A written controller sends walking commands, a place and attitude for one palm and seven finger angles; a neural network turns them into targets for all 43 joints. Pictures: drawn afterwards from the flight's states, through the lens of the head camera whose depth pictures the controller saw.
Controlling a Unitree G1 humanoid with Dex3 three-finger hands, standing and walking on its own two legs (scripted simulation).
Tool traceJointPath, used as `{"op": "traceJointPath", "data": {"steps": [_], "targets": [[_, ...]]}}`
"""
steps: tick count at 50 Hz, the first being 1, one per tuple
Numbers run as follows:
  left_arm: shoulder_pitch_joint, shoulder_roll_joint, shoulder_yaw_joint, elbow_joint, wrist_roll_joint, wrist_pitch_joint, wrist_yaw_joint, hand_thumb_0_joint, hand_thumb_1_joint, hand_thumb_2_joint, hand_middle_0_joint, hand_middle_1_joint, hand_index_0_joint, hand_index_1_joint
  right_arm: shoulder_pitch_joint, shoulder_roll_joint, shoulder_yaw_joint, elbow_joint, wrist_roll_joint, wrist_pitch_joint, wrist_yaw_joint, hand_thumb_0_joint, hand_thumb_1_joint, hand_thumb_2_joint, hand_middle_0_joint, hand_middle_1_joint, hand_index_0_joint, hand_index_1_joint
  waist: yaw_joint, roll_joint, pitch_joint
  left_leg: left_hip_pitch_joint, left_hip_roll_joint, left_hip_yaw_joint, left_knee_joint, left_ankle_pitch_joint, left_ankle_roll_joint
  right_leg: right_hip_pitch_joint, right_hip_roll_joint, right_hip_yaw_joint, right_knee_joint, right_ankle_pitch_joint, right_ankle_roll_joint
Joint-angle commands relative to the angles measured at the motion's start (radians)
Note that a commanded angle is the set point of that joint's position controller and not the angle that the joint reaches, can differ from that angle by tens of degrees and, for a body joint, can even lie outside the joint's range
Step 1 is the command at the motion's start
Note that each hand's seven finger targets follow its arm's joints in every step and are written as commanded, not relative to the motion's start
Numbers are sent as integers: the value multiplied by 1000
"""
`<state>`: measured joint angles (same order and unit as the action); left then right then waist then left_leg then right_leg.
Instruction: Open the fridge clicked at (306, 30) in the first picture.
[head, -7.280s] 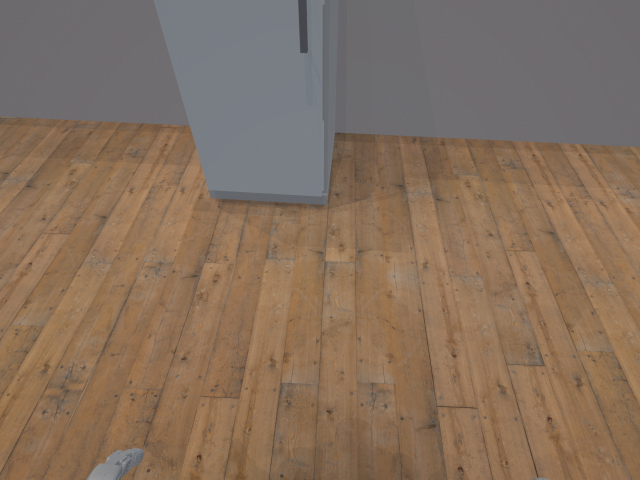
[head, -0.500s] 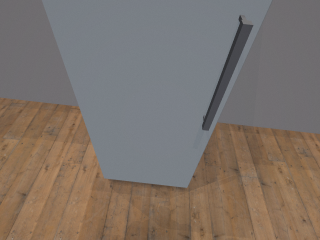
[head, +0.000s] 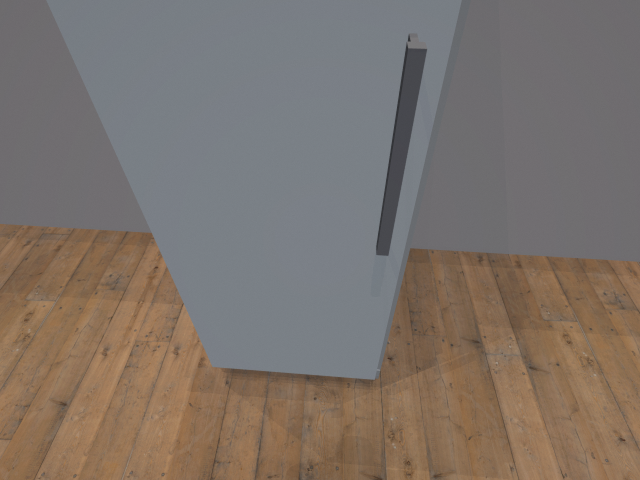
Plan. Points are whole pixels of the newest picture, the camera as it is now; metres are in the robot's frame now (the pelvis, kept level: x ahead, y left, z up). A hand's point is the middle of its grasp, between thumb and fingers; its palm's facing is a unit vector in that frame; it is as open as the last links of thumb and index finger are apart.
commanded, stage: come to a stop and stand still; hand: right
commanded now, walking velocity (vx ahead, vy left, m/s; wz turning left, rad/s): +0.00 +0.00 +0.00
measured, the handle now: (395, 163) +0.53 -0.09 +0.14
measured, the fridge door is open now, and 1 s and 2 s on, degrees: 0 0 0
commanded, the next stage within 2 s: look again from close up in 0.50 s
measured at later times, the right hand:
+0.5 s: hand out of the picture -0.01 -0.17 -0.18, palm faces +0.05 +0.99 -0.16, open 7.4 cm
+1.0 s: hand out of the picture +0.02 -0.19 -0.18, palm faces +0.04 +0.97 -0.23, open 7.4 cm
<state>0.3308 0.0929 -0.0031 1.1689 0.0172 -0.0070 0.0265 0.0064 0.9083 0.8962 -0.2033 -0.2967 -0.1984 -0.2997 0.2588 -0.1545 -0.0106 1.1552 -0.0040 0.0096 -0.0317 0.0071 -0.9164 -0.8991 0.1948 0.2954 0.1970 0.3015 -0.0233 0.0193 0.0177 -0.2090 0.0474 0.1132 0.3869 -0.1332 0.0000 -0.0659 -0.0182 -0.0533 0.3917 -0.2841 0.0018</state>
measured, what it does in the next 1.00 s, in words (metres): stands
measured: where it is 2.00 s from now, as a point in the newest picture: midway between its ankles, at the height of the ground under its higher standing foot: outside the picture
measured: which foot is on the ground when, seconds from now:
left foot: down 0.00-1.00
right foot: down 0.00-1.00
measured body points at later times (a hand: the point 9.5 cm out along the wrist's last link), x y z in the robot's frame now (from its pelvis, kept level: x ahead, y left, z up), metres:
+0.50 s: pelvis +0.01 -0.01 +0.00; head +0.02 -0.02 +0.45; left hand -0.01 +0.20 -0.16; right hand -0.02 -0.22 -0.17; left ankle +0.05 +0.12 -0.74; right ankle -0.04 -0.11 -0.74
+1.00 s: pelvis -0.01 +0.00 -0.01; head -0.02 +0.01 +0.44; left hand +0.01 +0.23 -0.17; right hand +0.02 -0.24 -0.16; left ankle +0.05 +0.12 -0.74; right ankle -0.04 -0.11 -0.74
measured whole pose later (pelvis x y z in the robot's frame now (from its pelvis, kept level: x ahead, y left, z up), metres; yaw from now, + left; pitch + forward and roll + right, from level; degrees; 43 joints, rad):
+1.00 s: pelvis -0.01 +0.00 -0.01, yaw +0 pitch -3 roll -1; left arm 0.30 0.17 0.00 1.05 0.02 -0.02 0.02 0.01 0.91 0.90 -0.20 -0.30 -0.20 -0.30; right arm 0.25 -0.18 0.00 1.08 -0.01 -0.01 -0.03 0.01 -0.91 -0.90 0.19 0.30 0.20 0.30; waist 0.00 -0.01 0.02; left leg -0.26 0.07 0.11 0.50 -0.19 0.00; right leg -0.11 0.00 -0.05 0.48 -0.32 -0.01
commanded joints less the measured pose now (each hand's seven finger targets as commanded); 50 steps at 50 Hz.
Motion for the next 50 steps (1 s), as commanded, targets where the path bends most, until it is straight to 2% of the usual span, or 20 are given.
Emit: {"op": "traceJointPath", "data": {"steps": [1,5,14,21,29,30,31,32,33,35,36,38,40,42,48,50], "targets": [[56,124,18,-37,-6,-9,12,0,900,900,-200,-300,-200,-300,68,-64,-10,-21,-8,-12,-3,0,-900,-900,200,300,200,300,-8,-65,127,76,61,-83,-37,-31,-7,-246,-111,110,-183,-67,-19],[65,118,22,-41,-8,-14,12,0,900,900,-200,-300,-200,-300,86,-48,-7,-18,-9,-14,-4,0,-900,-900,200,300,200,300,-1,-50,116,61,62,-84,-24,-12,-8,-235,-109,113,-183,-60,-24],[82,114,22,-37,-12,-26,17,0,900,900,-200,-300,-200,-300,109,-45,-5,-6,-9,-27,-8,0,-900,-900,200,300,200,300,12,-26,59,62,75,-89,-16,69,-2,-147,-106,86,-128,122,-25],[73,124,23,-36,-13,-27,19,0,900,900,-200,-300,-200,-300,100,-58,-6,-6,-10,-29,-11,0,-900,-900,200,300,200,300,15,-29,73,64,79,-89,-13,93,2,-133,-108,76,-112,180,-24],[44,148,27,-41,-10,-29,19,0,900,900,-200,-300,-200,-300,66,-89,-15,-19,-9,-31,-8,0,-900,-900,200,300,200,300,13,-33,78,75,81,-95,-18,93,7,-136,-105,76,-116,168,-21],[-40,160,19,-120,-19,-40,4,0,900,900,-200,-300,-200,-300,138,-93,-2,3,-14,-42,-49,0,-900,-900,200,300,200,300,-6,-29,78,53,116,-129,79,364,24,-199,-116,39,57,312,-4],[-23,141,13,-148,-13,-40,3,0,900,900,-200,-300,-200,-300,134,-123,-3,-8,-15,-57,-39,0,-900,-900,200,300,200,300,17,-40,45,92,143,-94,110,566,34,-201,-70,30,75,335,3],[65,116,19,-132,-9,-45,8,0,900,900,-200,-300,-200,-300,113,-117,-7,-32,-11,-54,-31,0,-900,-900,200,300,200,300,37,-93,-72,142,146,-103,164,495,45,-161,-63,55,31,281,3],[76,126,21,-127,-7,-47,12,0,900,900,-200,-300,-200,-300,102,-103,-3,-43,-9,-49,-27,0,-900,-900,200,300,200,300,31,-104,-119,143,126,-93,168,376,46,-150,-84,67,40,334,-4],[44,144,22,-141,-7,-35,13,0,900,900,-200,-300,-200,-300,64,-96,1,-67,-9,-40,-14,0,-900,-900,200,300,200,300,26,-77,-88,98,93,-76,126,152,40,-152,-93,85,22,284,-16],[38,151,25,-150,-4,-33,12,0,900,900,-200,-300,-200,-300,45,-100,-1,-74,-12,-36,-11,0,-900,-900,200,300,200,300,27,-30,-51,71,83,-73,120,97,36,-169,-96,93,16,253,-21],[20,172,27,-161,-3,-27,10,0,900,900,-200,-300,-200,-300,25,-103,-2,-86,-13,-30,-7,0,-900,-900,200,300,200,300,26,8,43,28,79,-79,89,17,33,-215,-91,100,-14,156,-28],[15,178,28,-167,-2,-25,6,0,900,900,-200,-300,-200,-300,21,-112,-4,-98,-12,-30,-4,0,-900,-900,200,300,200,300,25,15,89,3,78,-97,59,-49,36,-237,-80,104,-36,69,-32],[17,182,26,-165,-2,-25,4,0,900,900,-200,-300,-200,-300,17,-123,-6,-105,-12,-31,-3,0,-900,-900,200,300,200,300,25,3,106,0,77,-103,48,-61,35,-244,-76,103,-47,53,-32],[14,196,24,-161,-2,-30,2,0,900,900,-200,-300,-200,-300,17,-150,-16,-122,-10,-37,-1,0,-900,-900,200,300,200,300,23,-16,59,39,88,-120,23,-46,40,-216,-70,92,-48,60,-31],[14,196,25,-158,-1,-29,1,0,900,900,-200,-300,-200,-300,13,-153,-18,-126,-9,-37,0,0,-900,-900,200,300,200,300,22,2,59,40,91,-122,10,-69,41,-217,-68,92,-53,44,-30]]}}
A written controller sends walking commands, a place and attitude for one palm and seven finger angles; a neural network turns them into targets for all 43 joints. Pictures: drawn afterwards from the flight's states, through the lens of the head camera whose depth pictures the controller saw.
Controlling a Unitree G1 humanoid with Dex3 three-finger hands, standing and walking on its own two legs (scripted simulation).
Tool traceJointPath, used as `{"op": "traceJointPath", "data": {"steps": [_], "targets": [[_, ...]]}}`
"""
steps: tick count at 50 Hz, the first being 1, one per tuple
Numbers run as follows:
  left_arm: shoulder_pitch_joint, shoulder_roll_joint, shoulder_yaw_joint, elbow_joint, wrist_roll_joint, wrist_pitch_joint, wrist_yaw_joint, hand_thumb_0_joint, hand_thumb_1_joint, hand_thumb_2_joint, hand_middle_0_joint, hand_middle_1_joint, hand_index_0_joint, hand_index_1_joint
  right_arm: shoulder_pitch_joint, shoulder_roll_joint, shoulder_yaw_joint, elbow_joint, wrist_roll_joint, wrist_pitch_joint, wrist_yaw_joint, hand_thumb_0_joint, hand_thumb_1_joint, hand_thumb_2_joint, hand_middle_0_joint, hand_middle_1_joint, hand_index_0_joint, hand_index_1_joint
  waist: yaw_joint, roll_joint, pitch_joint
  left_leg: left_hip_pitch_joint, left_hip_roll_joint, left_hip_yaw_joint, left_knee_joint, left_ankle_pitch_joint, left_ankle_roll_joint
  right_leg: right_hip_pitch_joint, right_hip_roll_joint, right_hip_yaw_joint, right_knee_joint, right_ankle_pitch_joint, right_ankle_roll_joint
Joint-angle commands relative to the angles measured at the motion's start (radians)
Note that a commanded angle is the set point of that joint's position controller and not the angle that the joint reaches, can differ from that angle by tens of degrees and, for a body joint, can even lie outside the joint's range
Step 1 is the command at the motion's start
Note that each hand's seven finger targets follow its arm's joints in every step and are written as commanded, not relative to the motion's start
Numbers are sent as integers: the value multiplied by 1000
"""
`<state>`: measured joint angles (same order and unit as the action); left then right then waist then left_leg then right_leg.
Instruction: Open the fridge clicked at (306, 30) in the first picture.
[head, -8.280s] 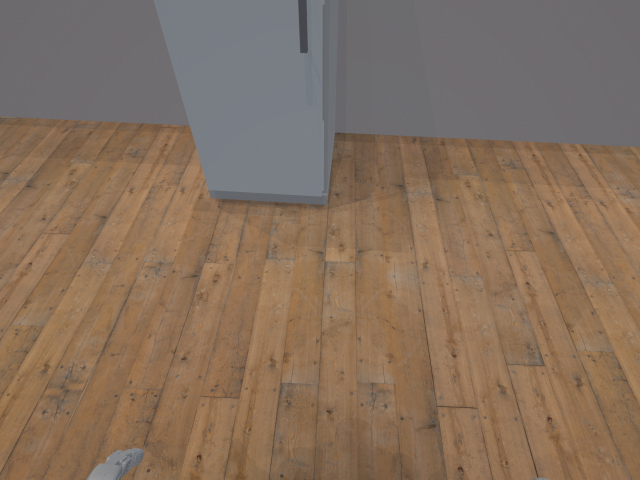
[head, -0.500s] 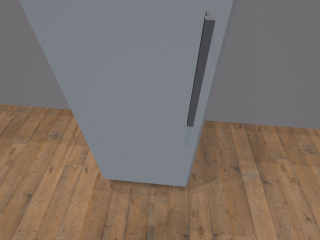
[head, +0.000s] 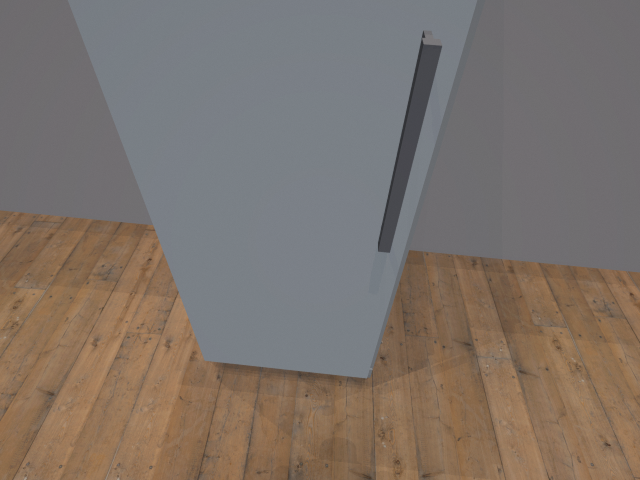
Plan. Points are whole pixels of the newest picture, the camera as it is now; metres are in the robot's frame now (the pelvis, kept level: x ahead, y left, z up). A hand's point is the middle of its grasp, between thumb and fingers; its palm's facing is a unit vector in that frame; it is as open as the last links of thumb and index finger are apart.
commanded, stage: look again from close up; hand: right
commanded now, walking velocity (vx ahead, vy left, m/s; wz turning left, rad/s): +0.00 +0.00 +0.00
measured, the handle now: (401, 160) +0.54 -0.09 +0.14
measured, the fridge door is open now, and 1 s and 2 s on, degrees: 0 0 0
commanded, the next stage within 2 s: shuffle to correct the standing spot in 1.44 s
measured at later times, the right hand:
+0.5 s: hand out of the picture -0.01 -0.17 -0.17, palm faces +0.04 +0.98 -0.22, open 7.4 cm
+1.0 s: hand out of the picture -0.01 -0.17 -0.17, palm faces +0.05 +0.98 -0.19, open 7.4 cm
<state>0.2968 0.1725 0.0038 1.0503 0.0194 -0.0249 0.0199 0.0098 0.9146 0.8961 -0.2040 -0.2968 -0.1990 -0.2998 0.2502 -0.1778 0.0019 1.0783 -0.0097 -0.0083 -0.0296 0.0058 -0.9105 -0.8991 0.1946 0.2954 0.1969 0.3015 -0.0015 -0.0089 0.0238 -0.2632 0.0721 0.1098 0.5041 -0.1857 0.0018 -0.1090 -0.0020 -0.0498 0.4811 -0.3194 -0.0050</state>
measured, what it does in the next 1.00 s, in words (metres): stands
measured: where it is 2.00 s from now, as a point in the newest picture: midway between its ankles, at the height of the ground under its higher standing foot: outside the picture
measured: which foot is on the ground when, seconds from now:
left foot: down 0.00-1.00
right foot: down 0.00-1.00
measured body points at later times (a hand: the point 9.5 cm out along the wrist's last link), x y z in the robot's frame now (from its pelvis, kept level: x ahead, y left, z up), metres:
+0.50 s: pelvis -0.02 +0.01 +0.00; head -0.03 +0.01 +0.45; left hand -0.03 +0.25 -0.16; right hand -0.01 -0.22 -0.15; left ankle +0.06 +0.12 -0.74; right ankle -0.03 -0.11 -0.74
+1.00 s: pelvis -0.02 +0.00 +0.00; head -0.02 +0.00 +0.45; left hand -0.03 +0.22 -0.16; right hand -0.02 -0.22 -0.16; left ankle +0.06 +0.12 -0.74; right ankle -0.03 -0.11 -0.74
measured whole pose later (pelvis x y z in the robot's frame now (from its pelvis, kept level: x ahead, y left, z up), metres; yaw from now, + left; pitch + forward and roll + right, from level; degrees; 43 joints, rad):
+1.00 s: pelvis -0.02 +0.00 +0.00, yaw +0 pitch -3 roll -1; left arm 0.33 0.14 0.00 1.11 0.02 -0.02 0.02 0.01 0.91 0.90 -0.20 -0.30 -0.20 -0.30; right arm 0.29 -0.16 0.00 1.10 -0.01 0.00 -0.03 0.01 -0.91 -0.90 0.19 0.30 0.20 0.30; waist -0.01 0.02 0.04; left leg -0.27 0.06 0.12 0.44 -0.13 0.01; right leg -0.13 -0.01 -0.04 0.45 -0.27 0.00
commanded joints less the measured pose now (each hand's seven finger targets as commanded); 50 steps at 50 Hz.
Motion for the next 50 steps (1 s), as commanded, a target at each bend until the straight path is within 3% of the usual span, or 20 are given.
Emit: {"op": "traceJointPath", "data": {"steps": [1,4,11,18,25,35,37,50], "targets": [[50,115,16,-37,-4,-11,7,0,900,900,-200,-300,-200,-300,22,-129,-29,-49,-4,-20,-3,0,-900,-900,200,300,200,300,1,29,43,99,67,-117,-110,-11,40,-164,-88,87,-141,87,-23],[44,119,16,-29,-3,-10,6,0,900,900,-200,-300,-200,-300,19,-136,-31,-48,-3,-20,-1,0,-900,-900,200,300,200,300,0,0,43,97,71,-124,-123,-33,40,-167,-85,83,-146,67,-18],[61,115,15,-7,-4,-5,3,0,900,900,-200,-300,-200,-300,19,-142,-33,-40,-4,-21,0,0,-900,-900,200,300,200,300,2,34,48,92,79,-132,-159,-87,42,-164,-84,78,-146,47,-16],[77,112,13,14,-3,2,0,0,900,900,-200,-300,-200,-300,27,-146,-36,-34,-4,-16,1,0,-900,-900,200,300,200,300,1,33,70,60,85,-149,-194,-191,41,-184,-72,71,-141,-6,-14],[96,102,13,25,-1,4,1,0,900,900,-200,-300,-200,-300,35,-140,-37,-30,-4,-12,1,0,-900,-900,200,300,200,300,0,22,84,50,81,-147,-199,-216,38,-209,-74,76,-150,-33,-16],[112,92,11,31,-3,0,2,0,900,900,-200,-300,-200,-300,53,-122,-35,-27,-4,-13,0,0,-900,-900,200,300,200,300,-3,22,74,70,75,-134,-179,-168,34,-219,-81,85,-164,-22,-16],[114,90,11,30,-3,-2,3,0,900,900,-200,-300,-200,-300,54,-114,-34,-26,-4,-12,-1,0,-900,-900,200,300,200,300,-5,-7,77,78,70,-124,-167,-140,32,-227,-87,92,-175,-18,-17],[110,71,8,33,-5,-4,7,0,900,900,-200,-300,-200,-300,78,-88,-28,-18,-4,-14,-2,0,-900,-900,200,300,200,300,-6,13,70,94,65,-121,-153,-70,30,-206,-90,86,-175,23,-15]]}}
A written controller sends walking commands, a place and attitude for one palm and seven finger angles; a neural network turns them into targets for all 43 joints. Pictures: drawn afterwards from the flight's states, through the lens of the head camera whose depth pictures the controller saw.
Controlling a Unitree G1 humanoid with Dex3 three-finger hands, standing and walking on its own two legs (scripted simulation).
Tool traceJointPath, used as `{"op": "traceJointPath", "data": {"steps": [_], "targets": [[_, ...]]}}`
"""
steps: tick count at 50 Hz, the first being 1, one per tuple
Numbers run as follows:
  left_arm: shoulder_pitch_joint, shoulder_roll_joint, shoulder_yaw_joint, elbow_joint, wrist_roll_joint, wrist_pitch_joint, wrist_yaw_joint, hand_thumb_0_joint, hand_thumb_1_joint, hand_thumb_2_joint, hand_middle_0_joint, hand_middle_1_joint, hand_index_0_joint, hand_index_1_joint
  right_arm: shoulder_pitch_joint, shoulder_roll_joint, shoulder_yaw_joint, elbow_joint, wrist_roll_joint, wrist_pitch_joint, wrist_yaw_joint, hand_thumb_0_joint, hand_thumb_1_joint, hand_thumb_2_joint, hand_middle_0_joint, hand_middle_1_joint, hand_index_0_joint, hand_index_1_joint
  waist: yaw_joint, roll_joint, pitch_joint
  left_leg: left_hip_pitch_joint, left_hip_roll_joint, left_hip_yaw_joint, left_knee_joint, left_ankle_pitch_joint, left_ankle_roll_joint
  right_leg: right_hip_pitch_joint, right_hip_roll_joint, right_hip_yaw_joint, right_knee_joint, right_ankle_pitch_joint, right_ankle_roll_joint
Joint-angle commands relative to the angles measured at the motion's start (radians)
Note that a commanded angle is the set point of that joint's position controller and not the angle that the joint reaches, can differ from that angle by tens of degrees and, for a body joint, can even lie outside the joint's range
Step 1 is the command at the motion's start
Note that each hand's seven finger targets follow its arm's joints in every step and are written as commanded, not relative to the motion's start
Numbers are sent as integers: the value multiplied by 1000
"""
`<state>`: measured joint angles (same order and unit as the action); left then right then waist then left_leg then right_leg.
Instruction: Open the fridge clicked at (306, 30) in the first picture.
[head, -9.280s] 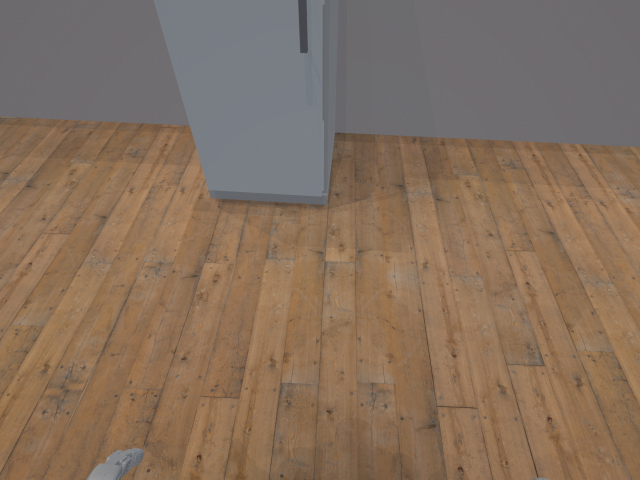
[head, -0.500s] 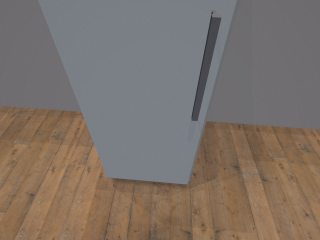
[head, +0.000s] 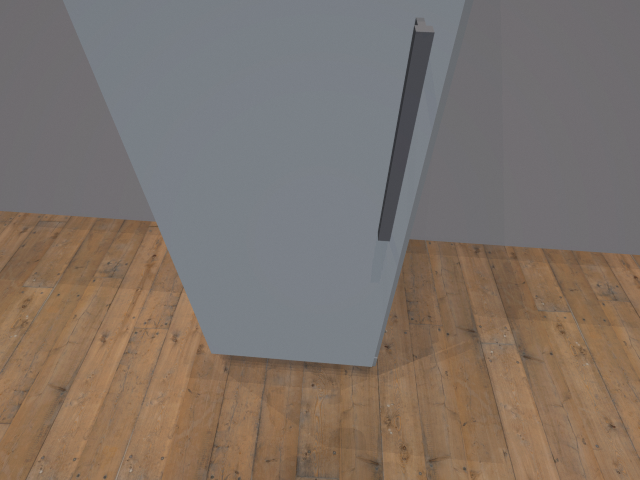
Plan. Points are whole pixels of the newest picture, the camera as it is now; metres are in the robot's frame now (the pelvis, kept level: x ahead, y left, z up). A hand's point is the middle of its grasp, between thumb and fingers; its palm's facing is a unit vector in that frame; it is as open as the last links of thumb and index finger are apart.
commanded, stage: look again from close up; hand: right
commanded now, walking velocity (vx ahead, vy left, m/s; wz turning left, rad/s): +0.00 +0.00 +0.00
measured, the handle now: (398, 148) +0.55 -0.09 +0.14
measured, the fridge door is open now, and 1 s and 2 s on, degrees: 0 0 0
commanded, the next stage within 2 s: shuffle to correct the standing spot in 0.44 s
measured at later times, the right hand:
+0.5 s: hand out of the picture +0.01 -0.17 -0.18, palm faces +0.04 +0.98 -0.18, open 7.4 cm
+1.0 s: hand out of the picture +0.01 -0.12 -0.19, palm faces +0.12 +0.98 -0.12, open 7.4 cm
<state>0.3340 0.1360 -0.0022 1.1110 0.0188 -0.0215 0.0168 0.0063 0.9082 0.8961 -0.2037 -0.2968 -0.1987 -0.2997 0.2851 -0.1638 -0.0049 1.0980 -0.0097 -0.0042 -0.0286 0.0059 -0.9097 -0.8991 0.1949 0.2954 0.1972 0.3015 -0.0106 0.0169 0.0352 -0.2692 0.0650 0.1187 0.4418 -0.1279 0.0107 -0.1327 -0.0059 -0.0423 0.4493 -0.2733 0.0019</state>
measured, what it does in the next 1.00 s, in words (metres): lifts its right foot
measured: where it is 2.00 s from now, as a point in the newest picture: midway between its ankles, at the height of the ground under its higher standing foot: outside the picture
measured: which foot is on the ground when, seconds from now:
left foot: down 0.00-1.00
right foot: down 0.00-0.86, up 0.88-1.00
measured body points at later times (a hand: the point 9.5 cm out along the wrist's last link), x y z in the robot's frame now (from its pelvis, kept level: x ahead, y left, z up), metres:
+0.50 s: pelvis +0.01 +0.00 +0.00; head +0.02 +0.00 +0.45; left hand +0.00 +0.21 -0.16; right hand +0.01 -0.22 -0.16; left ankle +0.07 +0.12 -0.74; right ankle -0.02 -0.12 -0.74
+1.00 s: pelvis +0.06 +0.03 -0.01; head +0.09 +0.00 +0.44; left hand +0.04 +0.24 -0.16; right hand +0.01 -0.17 -0.18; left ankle +0.07 +0.12 -0.74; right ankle +0.01 -0.08 -0.71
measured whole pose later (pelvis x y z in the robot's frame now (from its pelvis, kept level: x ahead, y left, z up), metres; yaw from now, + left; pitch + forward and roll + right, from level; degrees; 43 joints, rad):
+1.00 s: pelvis +0.06 +0.03 -0.01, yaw -2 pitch +0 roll +1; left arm 0.35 0.10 0.02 1.11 0.03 0.00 0.02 0.01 0.91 0.90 -0.20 -0.30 -0.20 -0.30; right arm 0.38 -0.12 -0.04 1.09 -0.03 -0.02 -0.02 0.00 -0.91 -0.90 0.19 0.30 0.20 0.30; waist -0.02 0.03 0.04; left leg -0.25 0.01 0.19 0.52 -0.28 0.06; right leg -0.33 -0.07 -0.07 0.86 -0.50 -0.03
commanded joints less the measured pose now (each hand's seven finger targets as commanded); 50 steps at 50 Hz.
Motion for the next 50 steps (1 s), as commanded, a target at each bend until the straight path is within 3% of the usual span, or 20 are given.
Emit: {"op": "traceJointPath", "data": {"steps": [1,27,30,33,36,38,40,41,43,44,45,47,50], "targets": [[71,106,15,-28,-5,-8,10,0,900,900,-200,-300,-200,-300,44,-98,-20,-36,-5,-18,-4,0,-900,-900,200,300,200,300,3,-13,64,99,73,-122,-88,-113,21,-178,-88,81,-144,-10,-23],[63,90,11,-15,-5,-9,14,0,900,900,-200,-300,-200,-300,56,-83,-18,-31,-5,-20,-6,0,-900,-900,200,300,200,300,2,-11,54,116,67,-122,-77,-48,23,-147,-91,66,-138,42,-20],[87,66,8,-4,2,-3,14,0,900,900,-200,-300,-200,-300,78,-56,-19,-21,-7,-11,-3,0,-900,-900,200,300,200,300,4,2,48,100,52,-113,-63,-186,21,-149,-95,70,-145,-96,-24],[89,78,17,-7,8,5,14,0,900,900,-200,-300,-200,-300,80,-49,-25,-29,-14,-2,3,0,-900,-900,200,300,200,300,5,-40,97,44,29,-89,-22,-275,19,-188,-122,105,-179,-232,-42],[87,92,27,-16,9,7,17,0,900,900,-200,-300,-200,-300,89,-37,-29,-37,-20,1,10,0,-900,-900,200,300,200,300,1,-88,156,9,1,-58,43,-258,21,-231,-164,160,-219,-306,-69],[93,90,32,-23,9,3,21,0,900,900,-200,-300,-200,-300,114,-31,-36,-41,-22,-1,15,0,-900,-900,200,300,200,300,-4,-75,159,9,2,-67,54,-227,26,-235,-171,157,-186,-257,-77],[95,79,33,-27,10,1,24,0,900,900,-200,-300,-200,-300,152,-36,-41,-35,-22,-5,18,0,-900,-900,200,300,200,300,-13,-39,151,34,26,-108,20,-249,38,-251,-145,119,-117,-222,-71],[101,63,32,-30,8,0,25,0,900,900,-200,-300,-200,-300,172,-44,-45,-31,-22,-9,18,0,-900,-900,200,300,200,300,-15,19,137,63,44,-146,-12,-248,53,-261,-117,84,-55,-188,-63],[108,24,24,-38,5,-4,23,0,900,900,-200,-300,-200,-300,237,-86,-60,-11,-19,-16,13,0,-900,-900,200,300,200,300,-29,173,74,169,149,-284,-117,-262,107,-331,-22,-47,182,-170,-34],[78,18,24,-50,5,-2,22,0,900,900,-200,-300,-200,-300,270,-102,-69,-3,-18,-18,9,0,-900,-900,200,300,200,300,-44,229,47,192,212,-364,-189,-255,150,-369,-26,-62,329,-241,-30],[34,28,24,-68,5,-3,18,0,900,900,-200,-300,-200,-300,277,-96,-68,-1,-20,-21,6,0,-900,-900,200,300,200,300,-53,197,52,186,242,-398,-214,-208,193,-408,-47,-38,440,-280,-32],[8,24,26,-78,3,-7,8,0,900,900,-200,-300,-200,-300,239,-85,-67,-12,-25,-25,-1,0,-900,-900,200,300,200,300,-30,94,30,170,251,-349,-190,-113,230,-413,-79,-28,493,-274,-32],[33,-7,22,-67,-1,-9,1,0,900,900,-200,-300,-200,-300,172,-83,-60,-33,-26,-25,0,0,-900,-900,200,300,200,300,15,43,-13,48,198,-232,-144,-105,201,-233,-74,-65,297,-181,-27]]}}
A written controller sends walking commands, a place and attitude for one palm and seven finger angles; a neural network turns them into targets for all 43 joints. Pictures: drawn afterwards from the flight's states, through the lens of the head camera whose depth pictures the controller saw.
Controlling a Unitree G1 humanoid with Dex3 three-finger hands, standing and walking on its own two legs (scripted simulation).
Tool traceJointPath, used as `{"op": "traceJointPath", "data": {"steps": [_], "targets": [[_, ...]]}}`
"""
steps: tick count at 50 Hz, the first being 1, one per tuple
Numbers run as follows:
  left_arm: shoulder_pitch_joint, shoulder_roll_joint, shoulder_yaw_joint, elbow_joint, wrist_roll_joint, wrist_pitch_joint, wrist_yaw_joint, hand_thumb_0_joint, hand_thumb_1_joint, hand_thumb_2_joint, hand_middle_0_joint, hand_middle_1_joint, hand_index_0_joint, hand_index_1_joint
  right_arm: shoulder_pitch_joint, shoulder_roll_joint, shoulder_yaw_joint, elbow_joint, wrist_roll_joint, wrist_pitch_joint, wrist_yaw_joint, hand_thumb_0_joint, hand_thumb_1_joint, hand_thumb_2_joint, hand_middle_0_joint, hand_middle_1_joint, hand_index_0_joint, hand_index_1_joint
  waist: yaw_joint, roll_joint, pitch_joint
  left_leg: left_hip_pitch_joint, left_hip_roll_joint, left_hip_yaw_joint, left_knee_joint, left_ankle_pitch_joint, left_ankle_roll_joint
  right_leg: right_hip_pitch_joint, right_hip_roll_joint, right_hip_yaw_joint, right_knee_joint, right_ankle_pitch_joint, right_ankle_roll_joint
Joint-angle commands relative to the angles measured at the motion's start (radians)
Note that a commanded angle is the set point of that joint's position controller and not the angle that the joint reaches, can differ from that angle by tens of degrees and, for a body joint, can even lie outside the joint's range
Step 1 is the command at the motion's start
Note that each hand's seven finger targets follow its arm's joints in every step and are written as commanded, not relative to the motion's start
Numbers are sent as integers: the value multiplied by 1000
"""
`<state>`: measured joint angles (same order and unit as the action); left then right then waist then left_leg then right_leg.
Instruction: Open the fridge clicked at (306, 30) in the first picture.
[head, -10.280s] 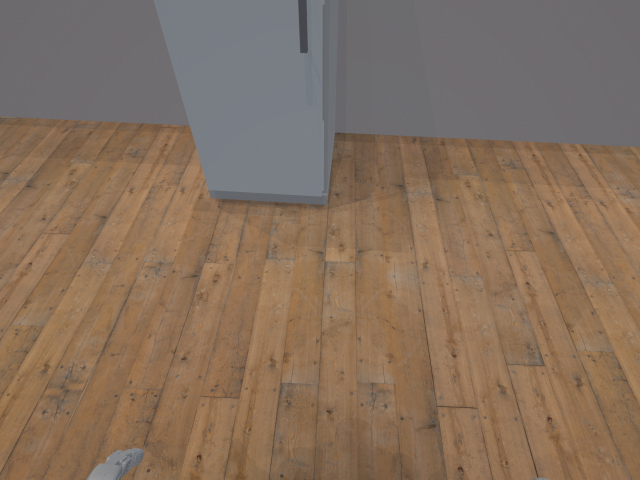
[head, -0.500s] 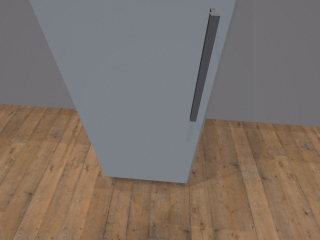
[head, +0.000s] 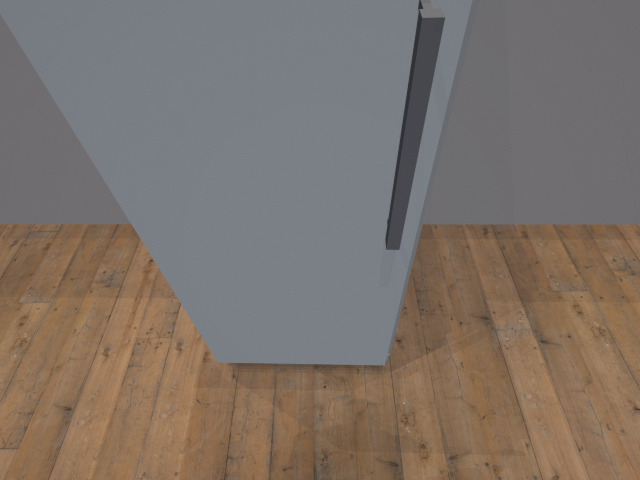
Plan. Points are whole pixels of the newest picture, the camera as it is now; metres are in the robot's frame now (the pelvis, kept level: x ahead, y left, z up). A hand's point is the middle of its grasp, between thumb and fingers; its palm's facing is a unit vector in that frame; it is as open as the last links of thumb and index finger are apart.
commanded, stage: shuffle to correct the standing spot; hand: right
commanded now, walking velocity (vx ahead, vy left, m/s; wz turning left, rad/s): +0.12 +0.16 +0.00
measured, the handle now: (405, 150) +0.50 -0.10 +0.15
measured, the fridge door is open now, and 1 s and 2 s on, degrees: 0 0 0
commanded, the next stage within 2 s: come to a stop and stand still in 0.30 s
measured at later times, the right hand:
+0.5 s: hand (418, 471) +0.17 -0.12 -0.17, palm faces -0.03 +0.98 -0.20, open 7.3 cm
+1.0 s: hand out of the picture +0.08 -0.13 -0.18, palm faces +0.11 +0.97 -0.20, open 7.3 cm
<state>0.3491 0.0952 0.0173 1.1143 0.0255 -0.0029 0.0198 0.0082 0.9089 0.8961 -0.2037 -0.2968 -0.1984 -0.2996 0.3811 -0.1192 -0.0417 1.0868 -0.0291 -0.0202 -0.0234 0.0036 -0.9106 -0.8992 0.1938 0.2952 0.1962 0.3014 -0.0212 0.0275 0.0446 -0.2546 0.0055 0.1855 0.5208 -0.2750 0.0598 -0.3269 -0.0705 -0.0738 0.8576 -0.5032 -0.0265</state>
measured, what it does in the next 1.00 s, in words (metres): steps on the spot: right foot, then left foot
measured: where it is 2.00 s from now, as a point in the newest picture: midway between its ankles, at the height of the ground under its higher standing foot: outside the picture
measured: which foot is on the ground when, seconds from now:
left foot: down 0.00-0.08, up 0.10-0.50, down 0.52-0.90, up 0.92-1.00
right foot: up 0.00-0.06, down 0.08-0.52, up 0.54-0.88, down 0.90-1.00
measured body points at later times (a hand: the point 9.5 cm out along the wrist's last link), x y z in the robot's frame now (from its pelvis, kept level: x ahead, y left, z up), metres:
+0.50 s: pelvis +0.08 +0.07 +0.00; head +0.13 +0.06 +0.45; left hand +0.00 +0.27 -0.15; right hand +0.17 -0.17 -0.15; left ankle +0.14 +0.21 -0.72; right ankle +0.02 -0.09 -0.73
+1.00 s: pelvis +0.05 +0.06 +0.00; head +0.06 +0.04 +0.45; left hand +0.12 +0.29 -0.13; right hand +0.07 -0.18 -0.16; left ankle +0.10 +0.20 -0.70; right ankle +0.04 -0.02 -0.73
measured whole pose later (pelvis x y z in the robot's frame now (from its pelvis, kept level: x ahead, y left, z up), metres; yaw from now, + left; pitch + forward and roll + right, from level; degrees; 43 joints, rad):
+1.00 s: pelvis +0.05 +0.06 +0.00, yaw -1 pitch -1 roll +0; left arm 0.24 0.14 0.03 0.97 0.04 0.00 0.02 0.00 0.92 0.90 -0.20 -0.30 -0.20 -0.30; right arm 0.24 -0.22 -0.07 1.01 -0.03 0.07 -0.02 0.00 -0.91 -0.90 0.19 0.30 0.20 0.30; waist -0.03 0.06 0.02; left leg -0.46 0.05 0.02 0.83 -0.36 -0.01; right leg -0.22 0.02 -0.08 0.53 -0.30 -0.05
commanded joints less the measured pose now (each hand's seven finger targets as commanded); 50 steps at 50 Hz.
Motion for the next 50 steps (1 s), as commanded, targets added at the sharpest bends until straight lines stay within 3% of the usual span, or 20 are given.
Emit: {"op": "traceJointPath", "data": {"steps": [1,2,3,4,5,6,11,17,22,24,25,26,28,30,36,42,43,45,47,50], "targets": [[72,16,-1,-49,-6,-30,-1,0,900,900,-200,-300,-200,-300,43,-116,-21,-25,-4,-7,-6,0,-900,-900,200,300,200,300,57,17,-22,-38,217,-242,-176,29,122,87,7,-59,-243,146,6],[141,20,-1,-21,-4,-35,4,0,900,900,-200,-300,-200,-300,20,-105,-17,-32,2,1,0,0,-900,-900,200,300,200,300,79,8,-30,-111,167,-180,-92,-13,83,207,11,-72,-364,248,11],[216,82,11,4,1,-42,17,0,900,900,-200,-300,-200,-300,13,-56,-6,-47,8,7,7,0,-900,-900,200,300,200,300,102,-154,-26,-219,96,-125,95,-57,32,299,-107,91,-489,221,-13],[276,181,35,11,11,-46,31,0,900,900,-200,-300,-200,-300,14,-12,2,-71,7,12,16,0,-900,-900,200,300,200,300,118,-378,4,-399,6,-45,335,-264,-33,329,-377,460,-624,298,-115],[260,213,40,7,11,-34,40,0,900,900,-200,-300,-200,-300,-37,-65,-10,-94,-8,22,19,0,-900,-900,200,300,200,300,120,-236,47,-431,25,-147,508,-286,-22,273,-457,523,-651,322,-203],[216,194,37,-11,9,-37,43,0,900,900,-200,-300,-200,-300,-50,-65,-15,-101,-17,24,26,0,-900,-900,200,300,200,300,91,-139,85,-458,52,-181,597,-226,-26,228,-435,464,-641,390,-218],[130,133,11,-33,6,-70,49,0,900,900,-200,-300,-200,-300,-30,-25,-18,-66,-12,40,40,0,-900,-900,200,300,200,300,28,-140,54,-416,55,-180,738,-14,-69,178,-254,128,-556,806,-108],[161,172,33,-28,18,-50,46,0,900,900,-200,-300,-200,-300,-178,-31,-16,-131,-4,62,42,0,-900,-900,200,300,200,300,55,-209,46,-410,67,-139,511,-1,-91,224,-237,64,-520,859,-99],[103,210,60,-57,23,-21,33,0,900,900,-200,-300,-200,-300,-209,-55,-20,-157,9,38,40,0,-900,-900,200,300,200,300,60,-266,-3,-141,36,-84,130,-31,-77,169,-217,59,-428,770,-64],[101,186,60,-60,5,-16,16,0,900,900,-200,-300,-200,-300,-35,-128,-36,-101,7,3,27,0,-900,-900,200,300,200,300,-20,-93,-120,181,66,-124,-74,218,-83,69,-119,23,-252,484,7],[159,96,40,-66,-10,-17,4,0,900,900,-200,-300,-200,-300,16,-230,-53,-80,2,-15,10,0,-900,-900,200,300,200,300,-26,194,-238,385,305,-327,-76,507,-35,-93,-21,-31,-75,68,49],[153,75,28,-91,-22,-1,11,0,900,900,-200,-300,-200,-300,9,-279,-49,-96,12,-15,3,0,-900,-900,200,300,200,300,-16,284,-295,304,431,-433,-89,758,39,-58,21,43,44,-164,52],[123,58,36,-82,-19,13,12,0,900,900,-200,-300,-200,-300,-103,-239,-34,-121,1,-4,0,0,-900,-900,200,300,200,300,13,188,-116,86,392,-335,-111,660,81,-63,10,55,111,-133,45],[89,95,41,-69,-14,31,14,0,900,900,-200,-300,-200,-300,-154,-209,-30,-133,7,-3,-8,0,-900,-900,200,300,200,300,9,319,-72,50,358,-355,-120,675,82,-108,9,66,206,-76,63],[-5,114,54,-112,-4,53,-12,0,900,900,-200,-300,-200,-300,-172,-233,-57,-161,-1,23,-24,0,-900,-900,200,300,200,300,-4,103,-64,-57,367,-351,-212,235,118,-86,40,43,193,64,77],[55,96,44,-124,-11,28,-17,0,900,900,-200,-300,-200,-300,-212,-242,-56,-187,-6,43,-19,0,-900,-900,200,300,200,300,40,122,-77,-190,289,-336,-199,-112,61,189,83,-10,-291,172,41],[100,103,41,-113,-11,23,-14,0,900,900,-200,-300,-200,-300,-221,-219,-50,-188,1,50,-15,0,-900,-900,200,300,200,300,62,73,-76,-249,234,-293,-149,-188,23,280,78,-8,-401,211,34],[48,218,55,-152,9,11,-2,0,900,900,-200,-300,-200,-300,-211,-100,-25,-206,16,64,-4,0,-900,-900,200,300,200,300,59,-353,17,-315,31,-112,197,-241,-75,105,-211,374,-694,-42,-60],[-75,213,40,-192,16,1,5,0,900,900,-200,-300,-200,-300,-209,-113,-23,-189,1,60,5,0,-900,-900,200,300,200,300,24,-231,62,-227,48,-212,378,-142,-63,-76,-231,387,-754,-37,-139],[-81,184,26,-177,7,-19,11,0,900,900,-200,-300,-200,-300,-118,-92,-16,-124,-7,45,20,0,-900,-900,200,300,200,300,3,-111,39,-264,28,-192,480,-55,-62,66,-160,251,-686,104,-116]]}}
